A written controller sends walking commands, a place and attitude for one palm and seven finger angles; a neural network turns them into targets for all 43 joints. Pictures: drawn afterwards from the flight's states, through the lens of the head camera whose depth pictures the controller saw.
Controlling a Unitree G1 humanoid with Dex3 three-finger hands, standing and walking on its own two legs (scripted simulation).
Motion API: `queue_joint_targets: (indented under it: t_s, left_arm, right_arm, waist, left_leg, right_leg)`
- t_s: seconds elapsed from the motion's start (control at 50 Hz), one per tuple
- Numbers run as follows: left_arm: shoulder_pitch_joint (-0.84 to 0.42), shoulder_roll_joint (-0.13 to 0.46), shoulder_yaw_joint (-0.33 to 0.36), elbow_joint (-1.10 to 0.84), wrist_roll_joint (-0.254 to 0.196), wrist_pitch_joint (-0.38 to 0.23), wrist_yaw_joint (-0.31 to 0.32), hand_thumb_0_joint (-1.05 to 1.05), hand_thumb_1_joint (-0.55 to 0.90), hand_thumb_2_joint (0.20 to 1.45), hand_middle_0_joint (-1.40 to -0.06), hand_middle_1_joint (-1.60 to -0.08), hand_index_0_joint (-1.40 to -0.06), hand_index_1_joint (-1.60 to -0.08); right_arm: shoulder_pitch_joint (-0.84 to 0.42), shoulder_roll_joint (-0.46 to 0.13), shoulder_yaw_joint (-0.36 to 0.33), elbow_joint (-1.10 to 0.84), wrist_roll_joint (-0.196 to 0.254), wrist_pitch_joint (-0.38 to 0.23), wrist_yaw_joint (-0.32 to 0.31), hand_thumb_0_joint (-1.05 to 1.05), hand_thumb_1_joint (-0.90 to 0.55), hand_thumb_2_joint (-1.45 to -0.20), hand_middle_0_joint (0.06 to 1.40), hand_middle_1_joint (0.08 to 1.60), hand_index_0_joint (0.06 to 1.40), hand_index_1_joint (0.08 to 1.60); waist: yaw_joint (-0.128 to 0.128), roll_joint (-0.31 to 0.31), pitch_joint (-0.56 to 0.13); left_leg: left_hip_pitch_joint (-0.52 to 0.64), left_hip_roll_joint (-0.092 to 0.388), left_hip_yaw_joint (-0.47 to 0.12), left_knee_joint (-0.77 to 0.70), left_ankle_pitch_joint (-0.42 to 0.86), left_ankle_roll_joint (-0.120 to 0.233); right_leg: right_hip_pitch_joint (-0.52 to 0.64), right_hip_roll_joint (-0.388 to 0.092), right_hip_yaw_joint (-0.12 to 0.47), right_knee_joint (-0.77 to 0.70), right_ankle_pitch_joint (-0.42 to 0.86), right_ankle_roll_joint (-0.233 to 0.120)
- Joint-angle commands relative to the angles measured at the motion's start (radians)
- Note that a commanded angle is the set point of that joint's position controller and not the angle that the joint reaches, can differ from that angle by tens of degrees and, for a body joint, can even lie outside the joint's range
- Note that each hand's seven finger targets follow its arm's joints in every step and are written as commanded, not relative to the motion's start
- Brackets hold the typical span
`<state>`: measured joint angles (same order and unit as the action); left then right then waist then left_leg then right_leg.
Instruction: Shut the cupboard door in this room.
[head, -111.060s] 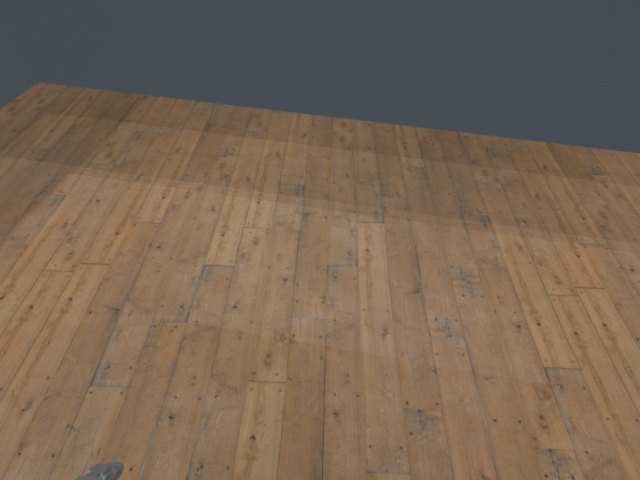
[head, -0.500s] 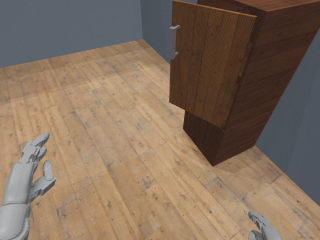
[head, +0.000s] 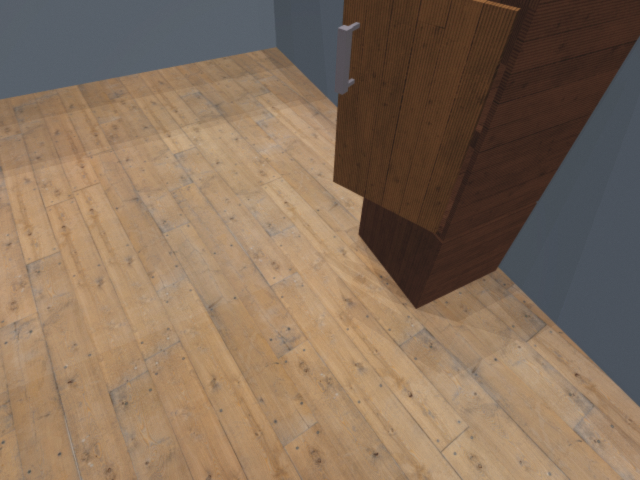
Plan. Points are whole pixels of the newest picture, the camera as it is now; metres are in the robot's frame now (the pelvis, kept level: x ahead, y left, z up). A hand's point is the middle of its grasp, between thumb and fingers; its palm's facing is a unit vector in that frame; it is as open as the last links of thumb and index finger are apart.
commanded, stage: let the arm hang, fingers relaxed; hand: left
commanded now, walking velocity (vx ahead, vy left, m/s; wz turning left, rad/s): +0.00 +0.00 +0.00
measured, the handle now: (348, 58) +0.99 -0.02 +0.06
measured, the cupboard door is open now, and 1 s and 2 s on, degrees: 25 25 25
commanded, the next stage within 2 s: look to check the result in 0.52 s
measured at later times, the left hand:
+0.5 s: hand out of the picture -0.01 +0.16 -0.18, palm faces +0.01 -0.99 -0.15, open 7.3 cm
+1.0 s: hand out of the picture +0.01 +0.19 -0.17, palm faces -0.02 -0.97 -0.24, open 7.4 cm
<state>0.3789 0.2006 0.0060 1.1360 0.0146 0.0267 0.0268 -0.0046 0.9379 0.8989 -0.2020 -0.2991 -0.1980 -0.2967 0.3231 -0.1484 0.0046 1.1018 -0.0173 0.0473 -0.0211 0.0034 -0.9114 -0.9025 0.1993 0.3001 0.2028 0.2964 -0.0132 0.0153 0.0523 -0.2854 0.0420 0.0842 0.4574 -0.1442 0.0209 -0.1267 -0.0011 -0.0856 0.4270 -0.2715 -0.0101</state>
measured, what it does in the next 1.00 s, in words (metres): stands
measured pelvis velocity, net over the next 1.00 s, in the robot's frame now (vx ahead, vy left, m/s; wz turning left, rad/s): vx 0.01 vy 0.00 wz -0.02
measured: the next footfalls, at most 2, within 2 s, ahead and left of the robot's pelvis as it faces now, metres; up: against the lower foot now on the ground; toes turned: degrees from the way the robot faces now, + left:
right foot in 1.90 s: +0.09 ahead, -0.15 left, +0.00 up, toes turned +22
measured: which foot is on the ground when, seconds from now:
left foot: down 0.00-1.00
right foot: down 0.00-1.00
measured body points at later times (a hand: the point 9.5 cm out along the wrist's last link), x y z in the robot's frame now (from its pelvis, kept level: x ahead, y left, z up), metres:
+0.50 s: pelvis +0.00 +0.01 +0.00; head +0.00 +0.01 +0.45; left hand -0.01 +0.22 -0.16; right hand -0.01 -0.21 -0.16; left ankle +0.07 +0.10 -0.74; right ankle -0.02 -0.11 -0.74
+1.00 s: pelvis +0.01 +0.00 +0.00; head +0.02 +0.00 +0.45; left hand +0.02 +0.25 -0.15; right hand +0.02 -0.24 -0.16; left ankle +0.07 +0.10 -0.74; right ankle -0.02 -0.11 -0.74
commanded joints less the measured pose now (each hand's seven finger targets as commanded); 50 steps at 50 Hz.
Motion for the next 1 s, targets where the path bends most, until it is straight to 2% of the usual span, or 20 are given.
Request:
queue_joint_targets:
  t_s: [0.0,0.08,0.22,0.4,0.54,0.66,0.72,0.82,0.9,0.98]
  left_arm:
    - [0.023,0.061,0.016,-0.022,-0.003,-0.027,0.005,0.0,0.9,0.9,-0.2,-0.3,-0.2,-0.3]
    - [0.048,0.041,0.017,-0.004,-0.002,-0.025,0.009,0.0,0.9,0.9,-0.2,-0.3,-0.2,-0.3]
    - [0.067,0.025,0.021,0.001,0.002,-0.027,0.013,0.0,0.9,0.9,-0.2,-0.3,-0.2,-0.3]
    - [0.044,0.016,0.021,-0.009,0.002,-0.031,0.013,0.0,0.9,0.9,-0.2,-0.3,-0.2,-0.3]
    - [0.023,0.041,0.028,-0.014,0.002,-0.038,0.011,0.0,0.9,0.9,-0.2,-0.3,-0.2,-0.3]
    - [0.005,0.059,0.028,-0.014,0.001,-0.035,0.009,0.0,0.9,0.9,-0.2,-0.3,-0.2,-0.3]
    - [-0.005,0.078,0.031,-0.018,0.002,-0.039,0.008,0.0,0.9,0.9,-0.2,-0.3,-0.2,-0.3]
    - [-0.025,0.103,0.033,-0.02,0.001,-0.045,0.007,0.0,0.9,0.9,-0.2,-0.3,-0.2,-0.3]
    - [-0.053,0.115,0.03,-0.017,0.0,-0.043,0.006,0.0,0.9,0.9,-0.2,-0.3,-0.2,-0.3]
    - [-0.077,0.135,0.033,-0.022,0.001,-0.045,0.004,0.0,0.9,0.9,-0.2,-0.3,-0.2,-0.3]
  right_arm:
    - [0.04,-0.109,-0.032,-0.02,0.003,-0.029,-0.011,0.0,-0.9,-0.9,0.2,0.3,0.2,0.3]
    - [0.053,-0.094,-0.033,-0.002,0.002,-0.031,-0.013,0.0,-0.9,-0.9,0.2,0.3,0.2,0.3]
    - [0.059,-0.08,-0.033,0.003,0.003,-0.037,-0.014,0.0,-0.9,-0.9,0.2,0.3,0.2,0.3]
    - [0.051,-0.071,-0.034,0.002,0.001,-0.038,-0.013,0.0,-0.9,-0.9,0.2,0.3,0.2,0.3]
    - [0.035,-0.093,-0.038,-0.005,0.002,-0.045,-0.014,0.0,-0.9,-0.9,0.2,0.3,0.2,0.3]
    - [0.018,-0.116,-0.042,-0.005,0.002,-0.042,-0.013,0.0,-0.9,-0.9,0.2,0.3,0.2,0.3]
    - [0.012,-0.135,-0.043,-0.009,0.005,-0.045,-0.013,0.0,-0.9,-0.9,0.2,0.3,0.2,0.3]
    - [-0.016,-0.157,-0.045,-0.01,0.006,-0.05,-0.012,0.0,-0.9,-0.9,0.2,0.3,0.2,0.3]
    - [-0.041,-0.166,-0.043,-0.007,0.005,-0.047,-0.01,0.0,-0.9,-0.9,0.2,0.3,0.2,0.3]
    - [-0.059,-0.186,-0.044,-0.009,0.004,-0.049,-0.009,0.0,-0.9,-0.9,0.2,0.3,0.2,0.3]
  waist:
    - [-0.002,-0.022,0.041]
    - [0.002,-0.012,0.05]
    - [0.009,-0.002,0.053]
    - [0.0,0.008,0.071]
    - [0.001,0.005,0.046]
    - [-0.001,0.01,0.053]
    - [0.0,-0.017,0.034]
    - [0.002,-0.02,0.001]
    - [0.0,-0.011,0.038]
    - [0.0,-0.011,0.017]
  left_leg:
    - [0.077,0.075,-0.114,-0.117,-0.122,0.007]
    - [0.062,0.078,-0.123,-0.149,-0.162,0.011]
    - [0.05,0.075,-0.126,-0.171,-0.16,0.013]
    - [0.068,0.066,-0.11,-0.158,-0.137,0.007]
    - [0.087,0.071,-0.108,-0.149,-0.074,0.009]
    - [0.099,0.077,-0.111,-0.159,-0.113,0.007]
    - [0.114,0.079,-0.106,-0.146,-0.067,0.01]
    - [0.145,0.085,-0.101,-0.127,0.02,0.012]
    - [0.139,0.085,-0.099,-0.139,-0.008,0.006]
    - [0.144,0.087,-0.102,-0.143,0.009,0.004]
  right_leg:
    - [-0.16,-0.099,0.108,-0.14,-0.088,-0.041]
    - [-0.159,-0.089,0.102,-0.119,-0.085,-0.035]
    - [-0.141,-0.085,0.094,-0.104,-0.045,-0.029]
    - [-0.167,-0.093,0.106,-0.122,-0.047,-0.027]
    - [-0.132,-0.098,0.107,-0.123,0.006,-0.032]
    - [-0.143,-0.095,0.109,-0.13,-0.024,-0.031]
    - [-0.126,-0.098,0.114,-0.134,0.002,-0.035]
    - [-0.102,-0.106,0.118,-0.138,0.059,-0.036]
    - [-0.114,-0.11,0.121,-0.152,0.037,-0.033]
    - [-0.089,-0.111,0.122,-0.155,0.051,-0.033]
